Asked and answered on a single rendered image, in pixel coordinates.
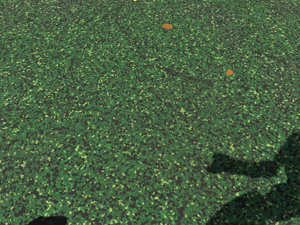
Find left robot hand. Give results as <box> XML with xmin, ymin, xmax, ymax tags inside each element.
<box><xmin>28</xmin><ymin>216</ymin><xmax>68</xmax><ymax>225</ymax></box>

